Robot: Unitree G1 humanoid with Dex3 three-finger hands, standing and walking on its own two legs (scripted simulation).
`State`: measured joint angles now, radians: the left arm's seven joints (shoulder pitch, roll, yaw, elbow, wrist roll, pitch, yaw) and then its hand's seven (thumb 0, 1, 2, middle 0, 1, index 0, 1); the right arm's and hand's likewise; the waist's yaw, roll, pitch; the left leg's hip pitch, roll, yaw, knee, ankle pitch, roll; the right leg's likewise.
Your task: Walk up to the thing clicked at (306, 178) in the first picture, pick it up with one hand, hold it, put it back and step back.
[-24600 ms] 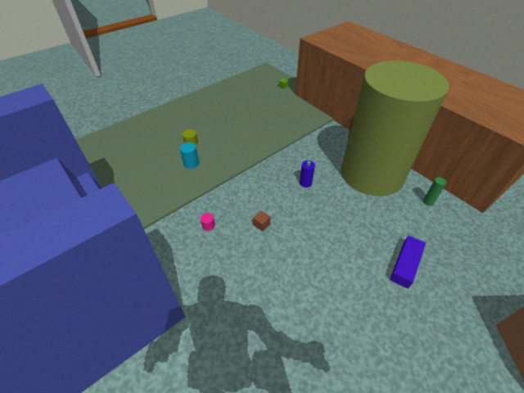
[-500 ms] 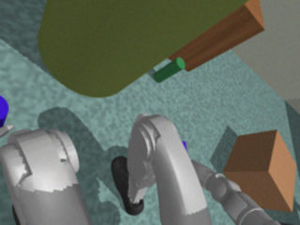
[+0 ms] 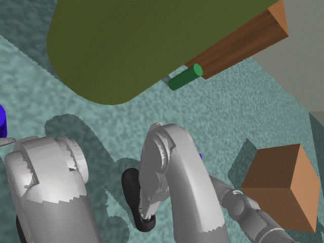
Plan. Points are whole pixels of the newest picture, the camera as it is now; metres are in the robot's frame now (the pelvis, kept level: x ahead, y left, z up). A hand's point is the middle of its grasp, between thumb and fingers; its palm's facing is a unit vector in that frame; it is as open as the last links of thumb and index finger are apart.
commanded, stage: withdraw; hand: left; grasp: from the side
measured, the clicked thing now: out of the picture +0.38 +0.26 -0.20
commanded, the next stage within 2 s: rise in 0.12 s
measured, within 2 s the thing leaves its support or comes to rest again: neither
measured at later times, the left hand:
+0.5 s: hand out of the picture +0.32 +0.38 -0.05, palm faces +0.37 -0.88 -0.31, open 17.3 cm
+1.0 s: hand out of the picture +0.24 +0.30 +0.16, palm faces +0.35 -0.84 -0.42, open 17.3 cm
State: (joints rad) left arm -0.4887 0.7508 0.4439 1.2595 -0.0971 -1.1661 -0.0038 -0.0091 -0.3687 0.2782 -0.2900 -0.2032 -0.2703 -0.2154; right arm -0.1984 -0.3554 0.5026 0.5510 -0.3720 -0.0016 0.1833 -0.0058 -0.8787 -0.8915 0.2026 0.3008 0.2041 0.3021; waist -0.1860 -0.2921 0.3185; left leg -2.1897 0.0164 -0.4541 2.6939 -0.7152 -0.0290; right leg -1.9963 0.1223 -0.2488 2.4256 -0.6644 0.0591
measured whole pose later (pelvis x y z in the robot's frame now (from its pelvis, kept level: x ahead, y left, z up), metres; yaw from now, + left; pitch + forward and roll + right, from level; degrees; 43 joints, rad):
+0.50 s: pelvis +0.01 -0.02 +0.05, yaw +6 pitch +24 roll -12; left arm -0.38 0.68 0.45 0.87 0.02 -0.52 -0.07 -0.01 -0.54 0.10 -0.09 -0.05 -0.07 -0.06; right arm -0.03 -0.28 0.17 0.56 -0.10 0.09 0.10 0.00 -0.91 -0.91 0.20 0.30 0.20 0.30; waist -0.10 -0.09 0.00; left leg -2.22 0.05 -0.24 2.43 -0.66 -0.01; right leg -2.08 0.05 -0.12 2.30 -0.68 0.03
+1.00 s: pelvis +0.05 -0.03 +0.26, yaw +15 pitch +29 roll -3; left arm 0.07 0.38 0.21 0.30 -0.01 0.07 0.09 -0.01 -0.51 0.08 -0.07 -0.06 -0.06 -0.06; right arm 0.09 -0.24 0.00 0.50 0.05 0.08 -0.08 0.00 -0.90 -0.90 0.20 0.30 0.20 0.30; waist -0.03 0.01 -0.16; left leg -1.63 0.07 -0.09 1.75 -0.64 -0.04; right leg -1.57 0.00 -0.04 1.73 -0.67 0.00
